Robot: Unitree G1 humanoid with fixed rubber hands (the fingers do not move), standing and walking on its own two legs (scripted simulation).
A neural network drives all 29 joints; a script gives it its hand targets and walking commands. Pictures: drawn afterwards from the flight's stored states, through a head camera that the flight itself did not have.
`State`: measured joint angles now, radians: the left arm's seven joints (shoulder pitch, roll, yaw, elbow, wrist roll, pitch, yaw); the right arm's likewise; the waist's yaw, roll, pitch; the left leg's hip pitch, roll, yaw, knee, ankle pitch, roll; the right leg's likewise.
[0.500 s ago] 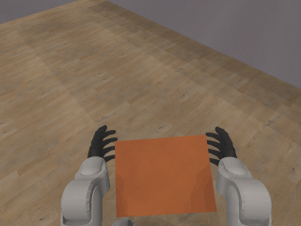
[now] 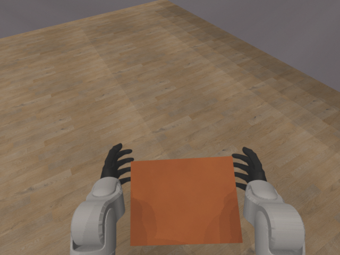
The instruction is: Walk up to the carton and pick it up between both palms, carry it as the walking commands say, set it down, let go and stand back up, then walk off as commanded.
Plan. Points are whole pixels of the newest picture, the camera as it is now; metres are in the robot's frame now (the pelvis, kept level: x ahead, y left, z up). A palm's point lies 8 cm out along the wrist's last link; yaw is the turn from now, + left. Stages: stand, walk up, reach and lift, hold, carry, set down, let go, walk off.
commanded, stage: carry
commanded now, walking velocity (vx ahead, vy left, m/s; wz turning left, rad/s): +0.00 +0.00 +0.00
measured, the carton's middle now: (183, 195) +0.26 -0.01 -0.01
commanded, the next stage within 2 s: none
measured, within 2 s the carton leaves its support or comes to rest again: neither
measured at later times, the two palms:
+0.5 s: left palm (82, 193) +0.22 +0.19 +0.11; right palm (233, 193) +0.21 -0.10 +0.11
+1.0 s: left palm (123, 199) +0.21 +0.11 +0.09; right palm (273, 209) +0.20 -0.17 +0.08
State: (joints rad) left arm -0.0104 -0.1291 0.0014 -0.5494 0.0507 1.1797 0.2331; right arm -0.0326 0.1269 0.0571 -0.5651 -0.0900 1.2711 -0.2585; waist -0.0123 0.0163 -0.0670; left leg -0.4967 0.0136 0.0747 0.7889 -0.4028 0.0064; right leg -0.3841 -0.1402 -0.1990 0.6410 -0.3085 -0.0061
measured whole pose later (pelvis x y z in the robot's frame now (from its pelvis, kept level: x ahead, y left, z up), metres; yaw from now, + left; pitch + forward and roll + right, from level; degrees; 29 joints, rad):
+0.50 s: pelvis -0.02 +0.04 +0.01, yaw +0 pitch +3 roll +0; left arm -0.04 -0.13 0.01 -0.46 0.07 1.21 0.25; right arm -0.05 0.13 0.04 -0.44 -0.09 1.25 -0.24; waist 0.00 -0.03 -0.14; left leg -0.37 0.02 0.10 0.49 -0.17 0.02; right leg -0.36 -0.13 -0.13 0.52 -0.20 0.05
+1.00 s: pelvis -0.04 -0.02 -0.01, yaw -5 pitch +4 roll +0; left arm -0.01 -0.13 0.00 -0.51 0.03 1.18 0.25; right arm -0.05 0.13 0.03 -0.47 -0.09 1.23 -0.25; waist 0.03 0.02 -0.10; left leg -0.49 0.17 0.11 0.69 -0.28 -0.06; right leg -0.49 -0.01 -0.12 0.68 -0.26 -0.05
